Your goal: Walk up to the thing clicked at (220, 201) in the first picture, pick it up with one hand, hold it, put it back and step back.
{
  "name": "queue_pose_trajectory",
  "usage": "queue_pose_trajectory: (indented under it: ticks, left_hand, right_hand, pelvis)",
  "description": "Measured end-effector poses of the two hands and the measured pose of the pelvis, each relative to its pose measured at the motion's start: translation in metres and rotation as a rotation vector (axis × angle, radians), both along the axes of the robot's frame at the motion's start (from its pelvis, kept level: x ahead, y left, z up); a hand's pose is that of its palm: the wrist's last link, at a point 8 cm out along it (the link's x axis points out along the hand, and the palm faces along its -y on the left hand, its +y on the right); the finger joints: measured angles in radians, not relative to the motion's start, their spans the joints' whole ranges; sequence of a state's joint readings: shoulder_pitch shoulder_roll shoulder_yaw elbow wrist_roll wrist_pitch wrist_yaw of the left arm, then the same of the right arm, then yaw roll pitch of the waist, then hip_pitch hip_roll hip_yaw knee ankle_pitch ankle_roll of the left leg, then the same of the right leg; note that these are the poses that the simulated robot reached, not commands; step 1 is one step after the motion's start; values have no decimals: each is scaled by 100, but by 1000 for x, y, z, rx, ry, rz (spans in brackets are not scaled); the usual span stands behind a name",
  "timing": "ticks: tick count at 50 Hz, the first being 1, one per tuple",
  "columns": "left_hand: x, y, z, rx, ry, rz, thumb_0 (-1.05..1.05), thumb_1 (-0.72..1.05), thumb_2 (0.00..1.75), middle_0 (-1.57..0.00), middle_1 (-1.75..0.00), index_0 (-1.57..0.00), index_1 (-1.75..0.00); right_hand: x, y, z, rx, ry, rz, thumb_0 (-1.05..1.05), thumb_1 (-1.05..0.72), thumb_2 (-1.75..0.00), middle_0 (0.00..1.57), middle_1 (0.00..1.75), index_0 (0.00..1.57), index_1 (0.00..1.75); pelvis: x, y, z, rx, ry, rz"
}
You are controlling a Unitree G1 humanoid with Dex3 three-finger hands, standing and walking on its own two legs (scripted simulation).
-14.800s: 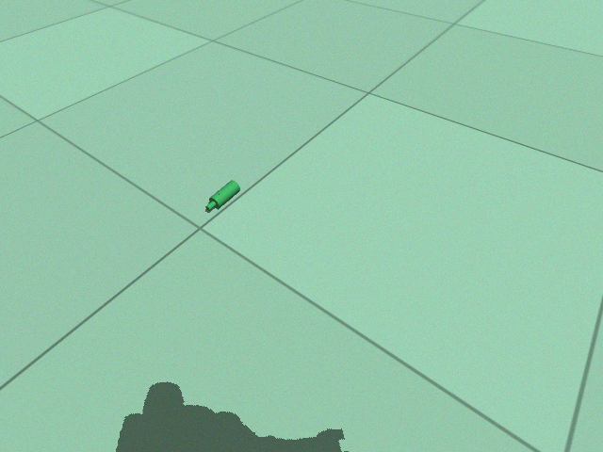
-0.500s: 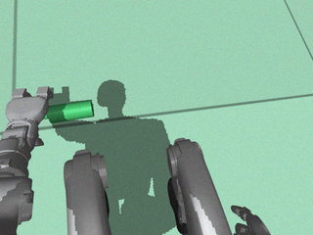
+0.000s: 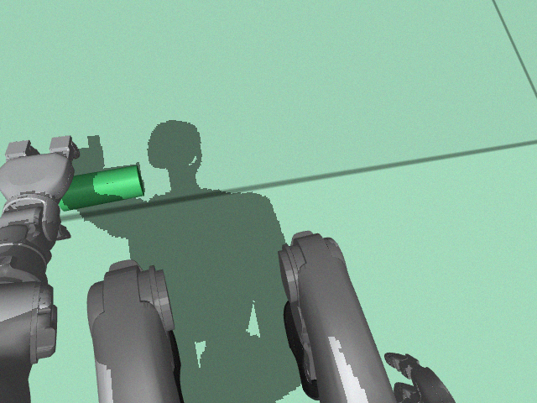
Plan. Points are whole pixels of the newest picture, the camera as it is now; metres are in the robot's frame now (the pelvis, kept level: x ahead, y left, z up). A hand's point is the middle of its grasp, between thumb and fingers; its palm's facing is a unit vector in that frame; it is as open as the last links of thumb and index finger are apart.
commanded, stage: rise first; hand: left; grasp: from above
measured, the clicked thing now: (90, 189) +0.50 +0.27 -0.31
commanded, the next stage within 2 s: approach in 1.82 s
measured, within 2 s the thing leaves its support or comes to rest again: neither
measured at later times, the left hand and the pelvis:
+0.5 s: hand (61, 199) +0.44 +0.28 -0.18, palm faces -0.44 -0.08 -0.89, open 14.1 cm; pelvis +0.00 +0.00 -0.01, yaw -1 degrees
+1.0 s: hand (59, 194) +0.46 +0.29 -0.20, palm faces -0.44 -0.08 -0.89, open 14.2 cm; pelvis +0.00 +0.00 -0.02, yaw -2 degrees
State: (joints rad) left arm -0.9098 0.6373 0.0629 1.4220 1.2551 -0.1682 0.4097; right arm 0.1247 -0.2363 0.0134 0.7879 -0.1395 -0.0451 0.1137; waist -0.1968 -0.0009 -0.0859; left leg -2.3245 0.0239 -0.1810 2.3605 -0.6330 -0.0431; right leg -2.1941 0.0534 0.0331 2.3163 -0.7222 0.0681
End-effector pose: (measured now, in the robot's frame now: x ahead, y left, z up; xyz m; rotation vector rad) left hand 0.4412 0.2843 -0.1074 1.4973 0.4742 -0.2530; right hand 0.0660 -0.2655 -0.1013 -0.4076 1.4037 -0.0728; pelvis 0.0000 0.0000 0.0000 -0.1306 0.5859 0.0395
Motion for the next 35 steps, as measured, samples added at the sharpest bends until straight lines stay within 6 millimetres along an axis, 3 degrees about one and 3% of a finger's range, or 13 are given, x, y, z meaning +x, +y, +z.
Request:
queue_pose_trajectory:
  ticks: [10,35]
  left_hand:
    - [5,-2,-10,-9,3,-3,0,-51,98,-7,-103,-10,-101]
    - [12,0,-24,-7,3,12,0,-53,101,-9,-99,-9,-99]
  right_hand:
    - [-7,-6,-1,-10,26,3,0,-90,-90,20,30,20,30]
    - [-2,-7,-5,-14,14,41,0,-90,-90,20,30,20,30]
  pelvis:
    - [2,-2,-5,-2,0,-6]
    - [2,-3,-15,-10,-15,-14]
